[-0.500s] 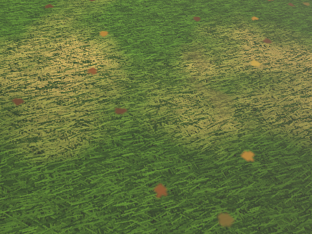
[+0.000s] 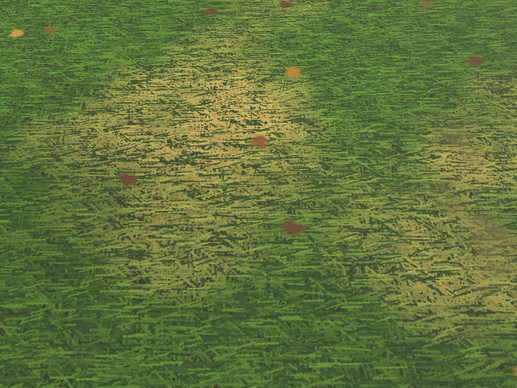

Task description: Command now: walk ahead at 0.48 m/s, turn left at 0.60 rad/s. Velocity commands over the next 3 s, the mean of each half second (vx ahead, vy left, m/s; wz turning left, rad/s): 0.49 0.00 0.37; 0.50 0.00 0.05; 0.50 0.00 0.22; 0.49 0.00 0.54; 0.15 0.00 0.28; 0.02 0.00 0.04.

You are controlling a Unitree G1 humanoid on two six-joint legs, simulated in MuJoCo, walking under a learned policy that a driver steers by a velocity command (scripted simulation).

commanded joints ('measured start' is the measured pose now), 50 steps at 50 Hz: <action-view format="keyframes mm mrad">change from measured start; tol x32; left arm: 1 44 101 31 -19 0 -16 12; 50 80 127 3 37 4 0 -18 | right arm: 1 -13 -74 -26 -92 1 -3 6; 50 -58 -105 -21 1 -20 -72 11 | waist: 1 29 -149 -48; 14 88 -83 53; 20 -100 132 -461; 38 -43 17 31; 45 71 -397 -396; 50 43 -117 -94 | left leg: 1 -206 112 -30 -4 60 2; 17 208 -52 164 -703 280 106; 20 825 373 -706 -873 107 354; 34 256 160 -4 -1081 387 215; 43 391 158 38 -667 746 114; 45 -166 -95 45 -27 -162 6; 50 -229 106 -9 -50 98 24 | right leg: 1 181 -294 293 -306 -22 -174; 17 322 -276 -98 35 693 -84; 19 -269 -69 -96 691 -223 34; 21 -444 -78 132 874 -347 20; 41 -207 -87 74 41 126 -18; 43 112 -39 24 31 123 -68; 45 666 -397 738 -106 -136 -283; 50 252 -278 422 -256 13 -199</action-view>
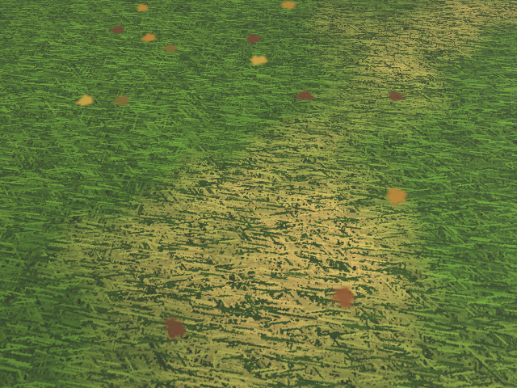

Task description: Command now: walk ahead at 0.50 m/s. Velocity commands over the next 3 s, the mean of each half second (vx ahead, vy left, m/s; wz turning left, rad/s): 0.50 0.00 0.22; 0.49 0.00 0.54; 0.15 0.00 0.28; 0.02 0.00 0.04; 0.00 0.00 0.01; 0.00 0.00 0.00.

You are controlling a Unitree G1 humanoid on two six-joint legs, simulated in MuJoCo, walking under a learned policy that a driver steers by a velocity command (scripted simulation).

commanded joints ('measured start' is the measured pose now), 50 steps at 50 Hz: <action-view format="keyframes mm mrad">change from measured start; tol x32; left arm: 1 39 109 27 -42 14 -18 6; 50 29 112 47 -130 18 -17 34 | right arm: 1 -12 -97 -29 -82 -7 -14 -3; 17 -341 -27 -1 -193 4 -14 56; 22 111 -214 -90 -111 -4 6 37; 50 21 -156 -57 -150 -3 45 -28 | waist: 1 11 -109 -88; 17 94 -71 40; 23 -27 253 -363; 45 55 79 -136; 47 34 -393 -360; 50 48 -80 -128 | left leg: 1 -242 105 -47 -5 112 -3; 18 -281 18 62 -602 349 41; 21 114 -82 124 -645 313 114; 24 775 297 -724 -815 45 344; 32 159 123 -268 -944 497 281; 43 229 113 -371 -757 309 161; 50 -335 -14 -109 146 -83 -52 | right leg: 1 260 -268 371 -305 52 -168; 16 448 -284 30 -349 293 -111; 21 433 -243 -82 136 864 -29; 23 -262 24 -6 760 -349 64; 24 -381 -10 157 847 -391 48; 37 -134 -55 94 103 252 145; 45 198 -78 145 -65 99 25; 47 700 -455 777 -152 -90 -191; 50 417 -378 460 -148 291 -127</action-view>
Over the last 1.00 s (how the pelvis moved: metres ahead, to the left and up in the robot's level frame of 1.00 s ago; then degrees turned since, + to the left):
0.57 0.06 0.00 10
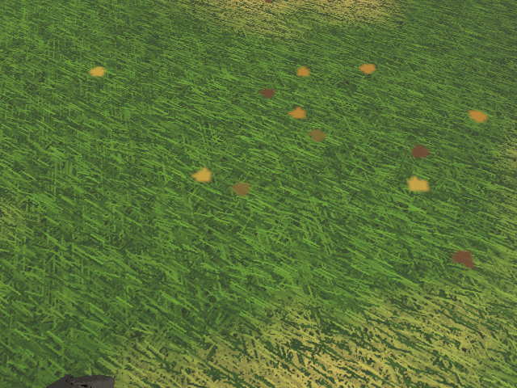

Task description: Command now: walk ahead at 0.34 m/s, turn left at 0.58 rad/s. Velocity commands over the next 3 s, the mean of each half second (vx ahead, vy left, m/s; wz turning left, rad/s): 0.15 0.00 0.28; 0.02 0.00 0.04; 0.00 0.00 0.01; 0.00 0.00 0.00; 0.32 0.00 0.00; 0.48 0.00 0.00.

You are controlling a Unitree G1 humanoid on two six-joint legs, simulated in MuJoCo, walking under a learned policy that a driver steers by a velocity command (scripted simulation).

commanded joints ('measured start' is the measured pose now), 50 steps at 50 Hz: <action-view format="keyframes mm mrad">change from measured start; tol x16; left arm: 1 89 107 36 -33 5 13 8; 50 112 85 -12 262 -5 87 35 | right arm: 1 -42 -154 -46 -102 -15 3 -11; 29 -329 -44 3 -76 -37 19 15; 50 -215 -47 -11 195 -28 27 -17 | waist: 1 69 -77 -75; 16 41 -125 -94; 19 98 180 -253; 33 43 -92 -2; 50 60 -21 -29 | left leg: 1 -369 114 18 171 52 -50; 15 -41 98 146 -529 363 -15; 17 130 97 135 -711 558 37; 19 425 419 -198 -635 1087 245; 32 30 121 66 -715 166 29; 50 172 118 96 -649 510 -4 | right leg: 1 378 -341 316 -171 448 -177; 7 276 -296 95 -253 644 -226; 15 306 -282 35 -180 465 -177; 17 251 -227 18 -79 337 -105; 19 21 -85 -61 165 -298 37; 21 -34 -94 30 278 -490 77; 31 276 -133 60 -126 79 40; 34 43 -123 64 -173 -247 -4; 50 179 -85 29 -151 19 4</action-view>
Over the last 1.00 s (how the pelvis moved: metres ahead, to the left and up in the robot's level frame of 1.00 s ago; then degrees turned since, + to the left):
0.57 0.06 0.00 25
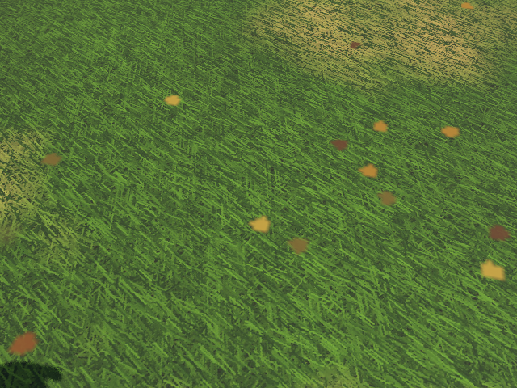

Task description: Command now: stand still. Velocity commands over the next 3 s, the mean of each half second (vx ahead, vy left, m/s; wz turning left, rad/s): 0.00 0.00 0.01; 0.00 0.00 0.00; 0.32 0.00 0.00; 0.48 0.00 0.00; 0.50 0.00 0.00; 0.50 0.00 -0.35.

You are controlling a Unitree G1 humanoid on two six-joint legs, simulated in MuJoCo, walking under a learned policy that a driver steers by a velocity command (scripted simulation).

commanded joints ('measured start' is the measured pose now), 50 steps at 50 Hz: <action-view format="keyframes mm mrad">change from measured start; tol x2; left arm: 1 17 123 23 -23 -2 -7 4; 21 80 102 14 45 -3 -3 11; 50 216 65 12 92 -12 0 22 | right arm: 1 -21 -105 -19 -13 2 -10 -7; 11 -18 -107 -12 82 4 -5 -16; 23 -7 -95 -1 151 5 -4 -18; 50 79 -50 20 206 11 -3 -24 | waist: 1 5 3 -42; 48 -7 -3 12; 50 -4 -26 3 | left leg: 1 97 30 -30 -46 216 27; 27 79 25 -9 -75 154 16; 48 59 22 -2 -74 143 14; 49 67 8 15 -68 56 15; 50 41 -20 46 -33 -79 18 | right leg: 1 -70 -41 39 -110 172 -18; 48 -85 -12 25 -139 134 -25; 49 -76 -6 20 -149 34 -28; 50 -87 -5 32 -163 -130 -44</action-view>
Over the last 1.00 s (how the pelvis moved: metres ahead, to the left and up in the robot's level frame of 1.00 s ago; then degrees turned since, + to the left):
0.15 0.00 0.01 8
